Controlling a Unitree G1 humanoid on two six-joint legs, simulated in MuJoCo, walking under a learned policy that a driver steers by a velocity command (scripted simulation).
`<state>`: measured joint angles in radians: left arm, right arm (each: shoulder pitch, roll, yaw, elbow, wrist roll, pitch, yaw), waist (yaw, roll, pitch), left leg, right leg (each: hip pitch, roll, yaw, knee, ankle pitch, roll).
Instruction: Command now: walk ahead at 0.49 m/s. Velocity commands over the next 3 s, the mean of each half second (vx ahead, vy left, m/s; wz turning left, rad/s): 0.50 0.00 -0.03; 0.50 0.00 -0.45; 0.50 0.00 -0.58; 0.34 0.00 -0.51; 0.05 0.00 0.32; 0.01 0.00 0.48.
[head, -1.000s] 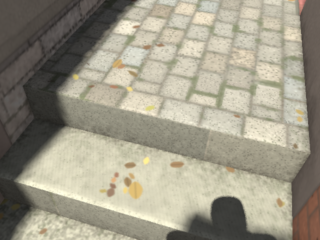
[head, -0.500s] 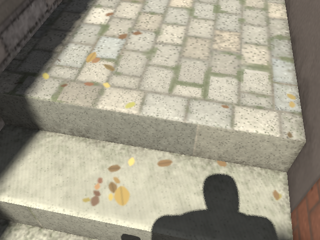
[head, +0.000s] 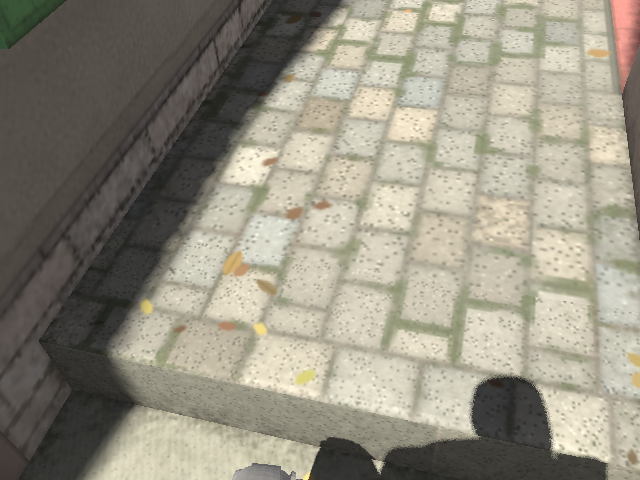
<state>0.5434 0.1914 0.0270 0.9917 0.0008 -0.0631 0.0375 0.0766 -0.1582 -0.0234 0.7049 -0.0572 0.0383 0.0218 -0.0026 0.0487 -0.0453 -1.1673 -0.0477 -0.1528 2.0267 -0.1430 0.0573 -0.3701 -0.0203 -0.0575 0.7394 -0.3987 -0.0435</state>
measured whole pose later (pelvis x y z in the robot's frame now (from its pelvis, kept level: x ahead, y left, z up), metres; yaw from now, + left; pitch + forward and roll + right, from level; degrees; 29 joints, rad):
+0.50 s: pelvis +0.32 +0.15 +0.12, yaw -1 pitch +6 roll +4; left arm 0.31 0.25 0.09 0.93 0.00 -0.11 -0.11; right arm 0.26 -0.21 -0.03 0.94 -0.07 -0.02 0.11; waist -0.03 -0.06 -0.08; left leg -0.66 -0.04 0.20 1.01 -0.45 0.10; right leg -0.87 0.10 0.32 2.02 0.23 -0.19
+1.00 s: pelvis +0.63 +0.17 +0.28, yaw -15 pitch +6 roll -4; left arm 0.22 0.24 0.04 0.91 0.01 -0.04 -0.06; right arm 0.23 -0.29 -0.03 0.97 -0.10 -0.10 0.12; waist 0.05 0.03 -0.17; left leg -0.69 -0.04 -0.17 1.82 -0.05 0.08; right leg -0.72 0.19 -0.07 1.11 -0.51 -0.13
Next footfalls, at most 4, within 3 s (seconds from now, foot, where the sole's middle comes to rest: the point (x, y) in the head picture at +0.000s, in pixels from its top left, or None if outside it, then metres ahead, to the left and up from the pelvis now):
0.32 left None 0.40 0.23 -0.58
0.86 right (299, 326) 0.68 0.09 -0.41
1.26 left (222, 212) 0.98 0.27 -0.41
1.74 right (400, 183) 1.05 -0.12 -0.41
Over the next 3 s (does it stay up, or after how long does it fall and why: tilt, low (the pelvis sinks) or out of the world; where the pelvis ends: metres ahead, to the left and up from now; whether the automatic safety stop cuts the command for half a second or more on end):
stays up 1.14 -0.07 0.36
